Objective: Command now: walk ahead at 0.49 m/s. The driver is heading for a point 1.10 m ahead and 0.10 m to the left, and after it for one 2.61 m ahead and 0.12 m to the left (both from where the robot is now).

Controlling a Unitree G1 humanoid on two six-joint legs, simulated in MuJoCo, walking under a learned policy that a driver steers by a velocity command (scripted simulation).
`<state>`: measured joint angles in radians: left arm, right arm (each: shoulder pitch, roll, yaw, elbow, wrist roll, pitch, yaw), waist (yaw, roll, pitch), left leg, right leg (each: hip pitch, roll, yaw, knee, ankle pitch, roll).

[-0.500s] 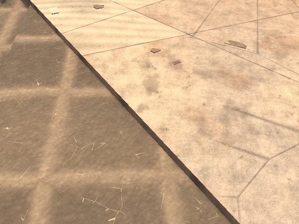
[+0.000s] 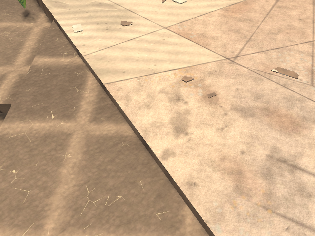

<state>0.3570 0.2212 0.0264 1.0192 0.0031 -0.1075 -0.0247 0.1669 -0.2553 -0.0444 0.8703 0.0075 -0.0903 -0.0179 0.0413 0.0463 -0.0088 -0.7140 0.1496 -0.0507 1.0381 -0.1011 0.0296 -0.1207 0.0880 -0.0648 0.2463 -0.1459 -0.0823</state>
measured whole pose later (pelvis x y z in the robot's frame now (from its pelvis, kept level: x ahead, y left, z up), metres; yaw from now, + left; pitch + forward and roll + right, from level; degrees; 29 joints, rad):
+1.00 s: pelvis +0.52 +0.04 +0.03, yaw +1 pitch +3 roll -4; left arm 0.00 0.15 0.05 0.88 0.02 -0.08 0.00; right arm 0.39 -0.24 -0.05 1.03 0.04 -0.08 0.01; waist -0.03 0.06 0.04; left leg -0.37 0.11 -0.04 1.00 -0.37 0.01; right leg -0.22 0.02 -0.09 0.39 -0.47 -0.27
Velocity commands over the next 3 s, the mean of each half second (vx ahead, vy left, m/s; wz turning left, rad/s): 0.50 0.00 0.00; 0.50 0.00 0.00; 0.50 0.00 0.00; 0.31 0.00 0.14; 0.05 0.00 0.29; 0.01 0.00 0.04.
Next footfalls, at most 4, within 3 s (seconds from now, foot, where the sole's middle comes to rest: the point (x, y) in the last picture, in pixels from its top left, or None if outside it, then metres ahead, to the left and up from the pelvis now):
0.26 left None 0.33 0.16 -0.78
0.62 right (201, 222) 0.56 -0.11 -0.73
1.18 left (136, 199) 0.68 0.17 -0.78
1.62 right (193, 139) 0.99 -0.09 -0.72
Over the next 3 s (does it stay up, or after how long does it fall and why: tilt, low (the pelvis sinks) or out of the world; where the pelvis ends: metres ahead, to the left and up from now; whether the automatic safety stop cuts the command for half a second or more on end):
stays up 1.05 -0.03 0.05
